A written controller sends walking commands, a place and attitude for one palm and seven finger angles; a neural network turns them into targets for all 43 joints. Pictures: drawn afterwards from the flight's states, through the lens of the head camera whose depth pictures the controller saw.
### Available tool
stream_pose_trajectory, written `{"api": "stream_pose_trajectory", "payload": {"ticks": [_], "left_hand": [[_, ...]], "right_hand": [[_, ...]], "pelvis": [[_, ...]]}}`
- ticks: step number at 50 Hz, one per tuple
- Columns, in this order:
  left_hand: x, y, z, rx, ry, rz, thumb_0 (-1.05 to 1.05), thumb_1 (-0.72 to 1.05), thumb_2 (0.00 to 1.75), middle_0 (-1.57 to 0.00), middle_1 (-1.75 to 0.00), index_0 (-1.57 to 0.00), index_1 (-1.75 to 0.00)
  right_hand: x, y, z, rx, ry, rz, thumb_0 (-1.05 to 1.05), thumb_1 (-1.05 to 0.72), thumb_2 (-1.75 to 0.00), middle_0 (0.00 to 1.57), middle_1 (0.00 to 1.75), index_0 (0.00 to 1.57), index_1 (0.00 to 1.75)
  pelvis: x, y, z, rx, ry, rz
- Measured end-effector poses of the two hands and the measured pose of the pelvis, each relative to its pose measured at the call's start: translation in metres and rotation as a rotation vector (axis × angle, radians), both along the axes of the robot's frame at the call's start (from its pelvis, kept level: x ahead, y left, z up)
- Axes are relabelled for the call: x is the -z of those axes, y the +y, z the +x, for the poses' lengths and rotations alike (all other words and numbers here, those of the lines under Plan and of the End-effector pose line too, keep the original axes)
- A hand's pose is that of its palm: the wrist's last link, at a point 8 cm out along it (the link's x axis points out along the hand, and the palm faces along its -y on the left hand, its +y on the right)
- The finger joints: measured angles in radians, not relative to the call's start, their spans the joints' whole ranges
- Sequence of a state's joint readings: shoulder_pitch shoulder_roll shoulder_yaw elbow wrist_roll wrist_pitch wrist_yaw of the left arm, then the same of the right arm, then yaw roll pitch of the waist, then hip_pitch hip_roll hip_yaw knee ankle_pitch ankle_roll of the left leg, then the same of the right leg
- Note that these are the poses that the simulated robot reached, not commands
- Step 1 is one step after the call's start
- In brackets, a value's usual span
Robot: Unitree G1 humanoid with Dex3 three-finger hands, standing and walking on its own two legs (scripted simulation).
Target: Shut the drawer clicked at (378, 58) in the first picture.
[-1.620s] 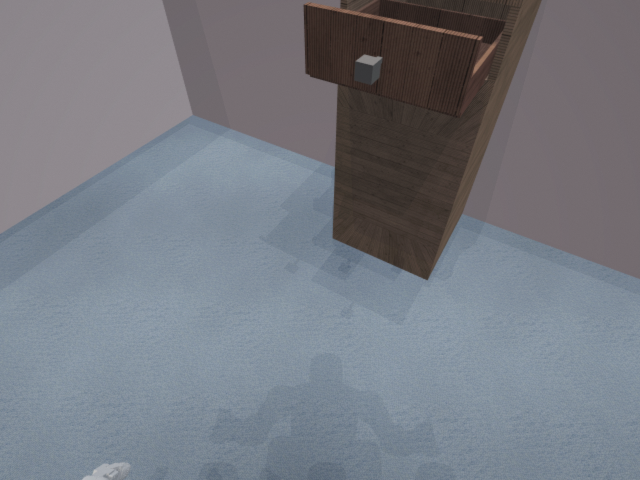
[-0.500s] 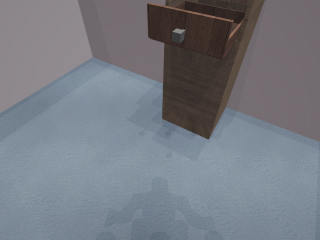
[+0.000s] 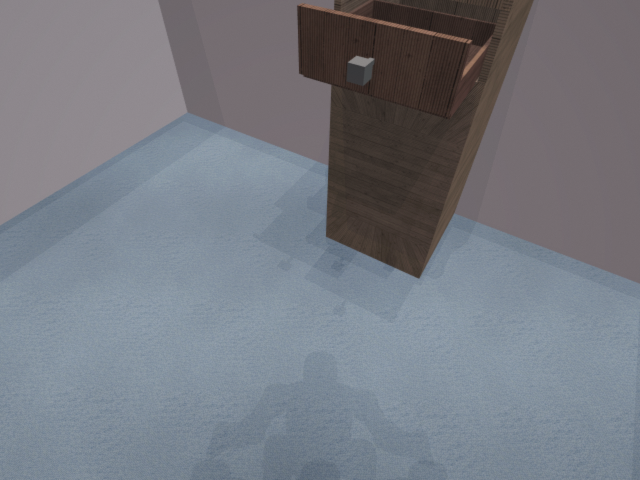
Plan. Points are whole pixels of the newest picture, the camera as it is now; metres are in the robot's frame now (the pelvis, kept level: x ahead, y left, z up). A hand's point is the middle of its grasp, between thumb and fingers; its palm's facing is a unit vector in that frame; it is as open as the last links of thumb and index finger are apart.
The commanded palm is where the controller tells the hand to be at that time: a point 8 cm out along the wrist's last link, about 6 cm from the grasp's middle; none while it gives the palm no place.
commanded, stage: turn to face it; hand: left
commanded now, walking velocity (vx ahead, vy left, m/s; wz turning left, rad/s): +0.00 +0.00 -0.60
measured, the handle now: (363, 67) +0.88 -0.03 +0.12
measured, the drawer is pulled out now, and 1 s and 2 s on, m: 0.21 0.21 0.21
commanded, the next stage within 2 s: take the last steps up to it in 0.80 s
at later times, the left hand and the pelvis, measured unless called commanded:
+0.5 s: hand out of the picture +0.04 +0.16 -0.17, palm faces -0.17 -0.96 -0.23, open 7.3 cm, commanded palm none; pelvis -0.03 -0.02 -0.01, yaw -14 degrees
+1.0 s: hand out of the picture +0.12 +0.20 -0.18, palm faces -0.40 -0.89 -0.21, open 7.3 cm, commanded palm none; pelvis -0.03 +0.04 +0.00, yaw -26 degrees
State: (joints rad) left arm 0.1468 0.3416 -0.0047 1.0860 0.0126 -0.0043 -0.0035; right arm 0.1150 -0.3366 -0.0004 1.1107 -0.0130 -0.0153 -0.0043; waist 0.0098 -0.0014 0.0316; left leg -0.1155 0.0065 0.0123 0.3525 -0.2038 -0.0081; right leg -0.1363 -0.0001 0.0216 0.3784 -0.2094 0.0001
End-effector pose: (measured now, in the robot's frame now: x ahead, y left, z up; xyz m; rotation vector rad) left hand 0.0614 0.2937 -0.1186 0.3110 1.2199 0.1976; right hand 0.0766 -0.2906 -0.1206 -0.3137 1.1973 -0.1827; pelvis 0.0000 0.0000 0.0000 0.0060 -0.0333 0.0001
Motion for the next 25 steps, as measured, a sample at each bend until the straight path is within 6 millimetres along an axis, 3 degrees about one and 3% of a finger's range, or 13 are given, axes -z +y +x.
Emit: {"api": "stream_pose_trajectory", "payload": {"ticks": [7, 16, 21, 25], "left_hand": [[0.013, -0.016, -0.005, 0.031, 0.050, -0.020, 0.00, 0.91, 0.90, -0.20, -0.30, -0.20, -0.30], [0.030, -0.064, -0.012, 0.099, 0.066, -0.058, 0.00, 0.91, 0.90, -0.20, -0.30, -0.20, -0.30], [0.022, -0.084, -0.022, 0.106, 0.087, -0.087, 0.00, 0.91, 0.90, -0.21, -0.30, -0.21, -0.30], [0.017, -0.088, -0.021, 0.136, 0.100, -0.100, 0.00, 0.91, 0.90, -0.21, -0.30, -0.21, -0.30]], "right_hand": [[0.010, 0.010, -0.014, 0.076, -0.034, 0.029, 0.01, -0.90, -0.90, 0.20, 0.30, 0.20, 0.30], [0.048, 0.009, -0.058, 0.197, -0.006, 0.116, 0.01, -0.90, -0.90, 0.20, 0.30, 0.20, 0.30], [0.038, 0.008, -0.077, 0.239, 0.025, 0.126, 0.01, -0.90, -0.90, 0.20, 0.30, 0.20, 0.30], [0.028, 0.009, -0.087, 0.281, 0.012, 0.117, 0.01, -0.90, -0.90, 0.20, 0.30, 0.20, 0.30]], "pelvis": [[0.008, -0.002, -0.006, 0.071, 0.008, 0.010], [0.028, -0.021, -0.020, 0.169, -0.001, 0.021], [0.015, -0.024, -0.026, 0.202, 0.020, 0.022], [0.008, -0.022, -0.028, 0.243, 0.038, 0.030]]}}
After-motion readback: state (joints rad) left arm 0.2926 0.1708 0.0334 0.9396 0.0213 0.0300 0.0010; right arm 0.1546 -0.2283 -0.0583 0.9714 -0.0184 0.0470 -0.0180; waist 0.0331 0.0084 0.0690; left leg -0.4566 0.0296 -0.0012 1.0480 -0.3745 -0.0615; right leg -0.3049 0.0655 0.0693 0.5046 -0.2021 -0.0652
